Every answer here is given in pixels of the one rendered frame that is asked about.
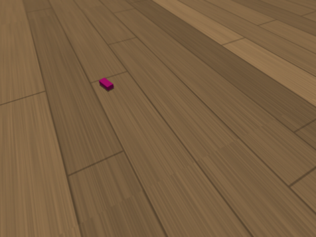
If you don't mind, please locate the small box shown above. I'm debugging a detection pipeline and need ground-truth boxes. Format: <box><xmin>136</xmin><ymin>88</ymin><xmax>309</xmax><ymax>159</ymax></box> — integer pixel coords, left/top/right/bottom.
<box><xmin>99</xmin><ymin>78</ymin><xmax>114</xmax><ymax>90</ymax></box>

